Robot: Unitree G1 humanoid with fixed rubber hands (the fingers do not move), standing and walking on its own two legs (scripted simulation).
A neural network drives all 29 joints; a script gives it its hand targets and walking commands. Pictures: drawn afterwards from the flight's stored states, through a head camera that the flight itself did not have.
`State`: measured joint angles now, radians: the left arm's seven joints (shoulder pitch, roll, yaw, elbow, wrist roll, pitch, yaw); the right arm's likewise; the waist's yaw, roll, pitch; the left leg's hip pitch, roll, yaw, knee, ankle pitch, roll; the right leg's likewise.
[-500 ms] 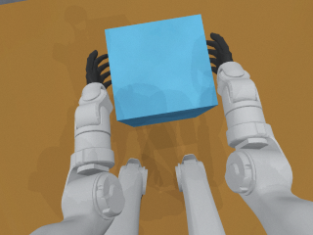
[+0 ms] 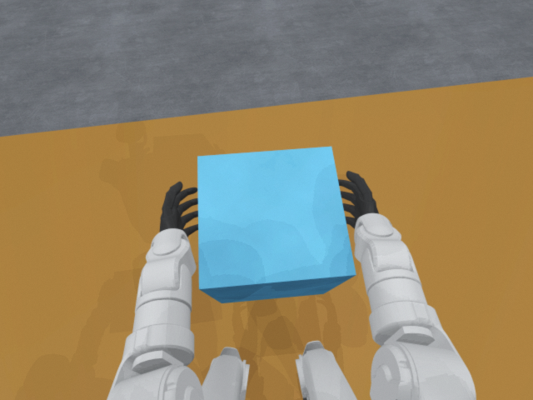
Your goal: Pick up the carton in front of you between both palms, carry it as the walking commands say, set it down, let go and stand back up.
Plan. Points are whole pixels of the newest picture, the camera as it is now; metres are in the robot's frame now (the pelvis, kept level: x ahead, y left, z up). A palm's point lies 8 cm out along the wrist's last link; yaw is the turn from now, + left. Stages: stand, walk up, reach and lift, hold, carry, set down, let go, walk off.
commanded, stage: reach and lift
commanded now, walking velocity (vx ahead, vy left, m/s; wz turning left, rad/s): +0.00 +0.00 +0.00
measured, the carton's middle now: (269, 235) +0.40 +0.00 -0.11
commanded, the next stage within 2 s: hold in 1.52 s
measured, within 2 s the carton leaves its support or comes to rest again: neither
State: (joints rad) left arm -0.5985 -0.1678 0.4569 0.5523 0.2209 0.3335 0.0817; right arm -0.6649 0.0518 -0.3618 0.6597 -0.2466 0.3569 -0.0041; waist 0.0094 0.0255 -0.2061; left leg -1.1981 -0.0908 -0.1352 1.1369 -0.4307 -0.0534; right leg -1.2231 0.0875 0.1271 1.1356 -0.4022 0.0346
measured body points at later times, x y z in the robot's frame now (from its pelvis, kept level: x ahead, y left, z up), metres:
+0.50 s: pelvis +0.05 +0.01 +0.10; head +0.04 +0.01 +0.55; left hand +0.36 +0.16 +0.11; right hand +0.35 -0.14 +0.10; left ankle +0.05 +0.14 -0.63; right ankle +0.06 -0.13 -0.63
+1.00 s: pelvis +0.03 +0.00 +0.11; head +0.01 +0.00 +0.55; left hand +0.35 +0.16 +0.13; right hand +0.34 -0.15 +0.13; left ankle +0.05 +0.14 -0.63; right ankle +0.06 -0.13 -0.63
